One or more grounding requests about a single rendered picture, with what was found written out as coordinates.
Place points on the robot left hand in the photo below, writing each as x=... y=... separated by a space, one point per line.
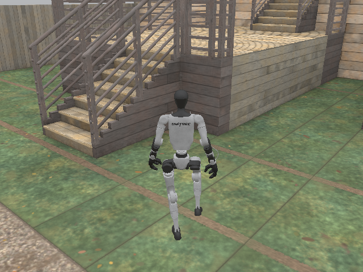
x=155 y=161

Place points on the robot right upper arm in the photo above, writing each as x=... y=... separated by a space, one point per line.
x=201 y=128

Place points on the left robot forearm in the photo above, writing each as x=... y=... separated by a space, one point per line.
x=154 y=150

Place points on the robot left upper arm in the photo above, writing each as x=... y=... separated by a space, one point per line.
x=160 y=129

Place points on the left robot foot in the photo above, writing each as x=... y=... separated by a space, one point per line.
x=177 y=235

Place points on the right robot forearm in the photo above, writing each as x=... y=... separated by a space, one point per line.
x=209 y=153

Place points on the robot right hand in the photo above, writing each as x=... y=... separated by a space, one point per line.
x=213 y=170

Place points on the left robot thigh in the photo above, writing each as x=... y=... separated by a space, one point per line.
x=168 y=174

